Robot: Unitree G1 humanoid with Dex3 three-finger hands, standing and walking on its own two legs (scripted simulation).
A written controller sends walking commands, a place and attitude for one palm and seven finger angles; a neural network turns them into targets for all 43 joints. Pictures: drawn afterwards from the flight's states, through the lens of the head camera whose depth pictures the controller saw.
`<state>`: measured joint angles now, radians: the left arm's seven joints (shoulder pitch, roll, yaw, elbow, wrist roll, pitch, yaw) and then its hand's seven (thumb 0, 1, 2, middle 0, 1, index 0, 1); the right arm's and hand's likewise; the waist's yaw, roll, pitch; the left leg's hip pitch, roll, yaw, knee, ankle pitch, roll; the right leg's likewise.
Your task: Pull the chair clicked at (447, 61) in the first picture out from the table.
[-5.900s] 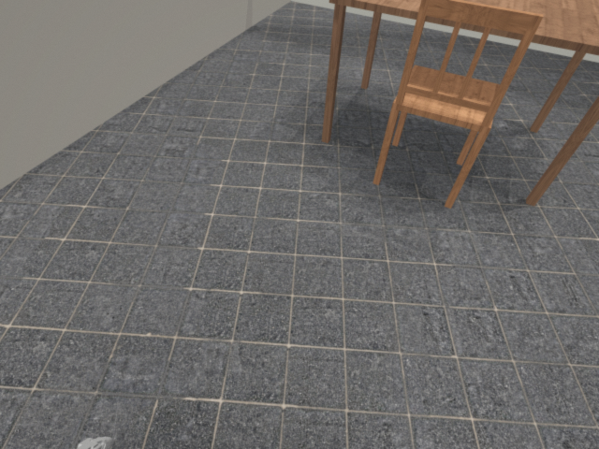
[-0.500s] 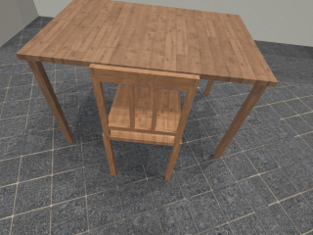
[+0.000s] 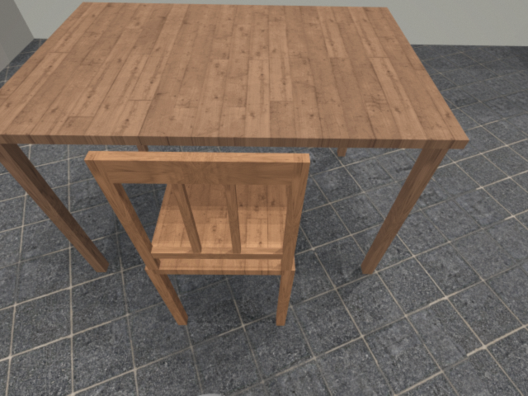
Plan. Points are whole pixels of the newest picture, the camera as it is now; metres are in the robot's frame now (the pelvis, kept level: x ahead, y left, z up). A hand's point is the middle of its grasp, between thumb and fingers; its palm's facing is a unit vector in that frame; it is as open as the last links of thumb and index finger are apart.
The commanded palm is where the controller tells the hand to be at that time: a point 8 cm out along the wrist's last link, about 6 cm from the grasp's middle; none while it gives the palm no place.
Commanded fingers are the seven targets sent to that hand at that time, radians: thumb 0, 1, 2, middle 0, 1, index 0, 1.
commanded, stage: come to a stop and stand still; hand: left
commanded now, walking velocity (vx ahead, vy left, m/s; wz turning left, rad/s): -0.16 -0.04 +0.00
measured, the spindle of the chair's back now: (188, 220) +0.47 +0.19 -0.09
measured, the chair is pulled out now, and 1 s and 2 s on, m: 0.00 0.00 0.00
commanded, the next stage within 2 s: look again from close up in 1.60 s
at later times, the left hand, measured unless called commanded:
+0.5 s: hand out of the picture -0.02 +0.17 -0.17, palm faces +0.02 -0.96 -0.26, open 7.4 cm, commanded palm none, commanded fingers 0.00 0.90 0.90 -0.20 -0.30 -0.20 -0.30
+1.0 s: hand out of the picture -0.02 +0.11 -0.17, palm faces +0.04 -0.99 -0.15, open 7.4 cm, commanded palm none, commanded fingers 0.00 0.90 0.90 -0.20 -0.30 -0.20 -0.30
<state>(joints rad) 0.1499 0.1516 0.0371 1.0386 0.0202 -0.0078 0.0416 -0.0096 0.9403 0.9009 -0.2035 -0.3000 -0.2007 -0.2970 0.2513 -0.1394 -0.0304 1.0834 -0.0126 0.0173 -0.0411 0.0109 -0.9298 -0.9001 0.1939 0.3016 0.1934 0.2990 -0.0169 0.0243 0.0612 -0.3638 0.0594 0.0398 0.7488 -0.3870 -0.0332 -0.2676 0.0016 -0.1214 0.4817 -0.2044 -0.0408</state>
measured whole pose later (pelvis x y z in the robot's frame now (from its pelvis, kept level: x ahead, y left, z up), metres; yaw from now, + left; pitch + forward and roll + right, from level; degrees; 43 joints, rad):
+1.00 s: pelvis +0.00 -0.04 +0.00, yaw -1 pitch -1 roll +0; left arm 0.30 0.10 0.02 1.14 0.00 0.00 0.04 0.00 0.91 0.90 -0.20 -0.30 -0.20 -0.30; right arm 0.35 -0.09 0.00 1.19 -0.01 0.01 -0.04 0.00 -0.91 -0.90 0.19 0.30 0.19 0.30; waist -0.02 -0.01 0.06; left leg -0.25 0.07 0.01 0.43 -0.17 -0.06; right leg -0.07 0.03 -0.06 0.41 -0.32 -0.04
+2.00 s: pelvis +0.02 -0.01 -0.01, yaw +0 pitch -1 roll +0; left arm 0.29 0.18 0.02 0.99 0.01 -0.01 0.06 0.00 0.91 0.90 -0.20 -0.30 -0.20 -0.30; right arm 0.19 -0.17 -0.02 1.03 -0.02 0.01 -0.02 0.00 -0.91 -0.90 0.19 0.30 0.19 0.30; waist 0.00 0.00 0.05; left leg -0.30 0.04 0.02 0.60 -0.29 -0.02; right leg -0.10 -0.01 -0.06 0.53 -0.41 0.00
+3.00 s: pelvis -0.01 +0.02 +0.00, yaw -2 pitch -1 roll +0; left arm 0.33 0.15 -0.01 1.09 0.02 -0.01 0.05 0.00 0.91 0.90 -0.20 -0.30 -0.20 -0.30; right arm 0.26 -0.14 -0.01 1.14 0.00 0.00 -0.01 0.01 -0.92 -0.90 0.20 0.30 0.19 0.30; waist 0.00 -0.02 0.05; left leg -0.28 0.00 0.07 0.47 -0.18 0.03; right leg -0.13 -0.06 -0.01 0.47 -0.33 0.04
